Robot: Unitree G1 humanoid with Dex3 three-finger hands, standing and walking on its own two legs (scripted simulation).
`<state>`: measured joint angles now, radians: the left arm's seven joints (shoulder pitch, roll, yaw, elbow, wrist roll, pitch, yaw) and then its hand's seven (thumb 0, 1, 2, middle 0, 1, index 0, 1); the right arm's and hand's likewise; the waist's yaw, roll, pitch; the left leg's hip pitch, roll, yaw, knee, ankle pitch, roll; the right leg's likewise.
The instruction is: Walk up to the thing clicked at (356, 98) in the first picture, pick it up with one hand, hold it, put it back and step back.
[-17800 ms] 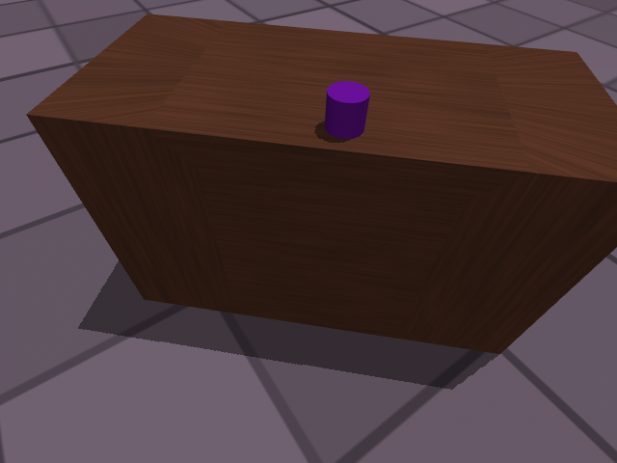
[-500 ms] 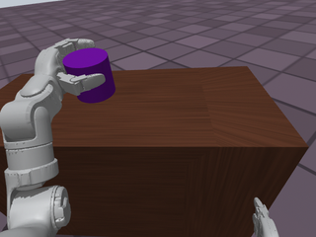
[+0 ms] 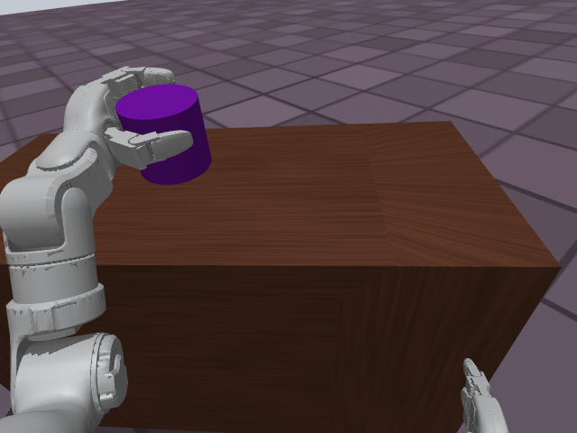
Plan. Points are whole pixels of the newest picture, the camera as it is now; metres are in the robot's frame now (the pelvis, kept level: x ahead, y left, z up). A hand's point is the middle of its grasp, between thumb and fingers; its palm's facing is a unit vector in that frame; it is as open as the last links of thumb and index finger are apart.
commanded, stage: hold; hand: left
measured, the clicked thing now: (167, 134) +0.34 +0.15 +0.32
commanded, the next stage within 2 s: crouch in 1.48 s
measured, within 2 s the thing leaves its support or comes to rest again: neither
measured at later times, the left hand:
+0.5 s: hand (151, 118) +0.34 +0.16 +0.34, palm faces +0.10 -0.99 -0.02, open 11.8 cm
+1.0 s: hand (151, 122) +0.33 +0.16 +0.34, palm faces +0.12 -0.99 -0.02, open 11.8 cm
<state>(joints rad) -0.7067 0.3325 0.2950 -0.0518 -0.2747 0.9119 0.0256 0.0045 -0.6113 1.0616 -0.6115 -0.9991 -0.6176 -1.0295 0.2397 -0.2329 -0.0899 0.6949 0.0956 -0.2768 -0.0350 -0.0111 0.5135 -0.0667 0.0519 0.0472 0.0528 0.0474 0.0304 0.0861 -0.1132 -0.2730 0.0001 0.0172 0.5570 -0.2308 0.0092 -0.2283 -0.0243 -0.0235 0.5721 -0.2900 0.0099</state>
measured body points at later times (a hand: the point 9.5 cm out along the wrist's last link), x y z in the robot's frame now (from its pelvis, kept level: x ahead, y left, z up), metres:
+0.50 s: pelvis +0.00 +0.00 +0.00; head -0.07 -0.03 +0.44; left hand +0.33 +0.21 +0.34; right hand +0.17 -0.25 -0.07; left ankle +0.05 +0.11 -0.73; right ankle +0.01 -0.12 -0.73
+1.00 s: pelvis -0.01 +0.00 +0.00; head -0.07 -0.04 +0.44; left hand +0.32 +0.21 +0.34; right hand +0.17 -0.26 -0.07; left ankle +0.05 +0.11 -0.73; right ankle +0.01 -0.12 -0.73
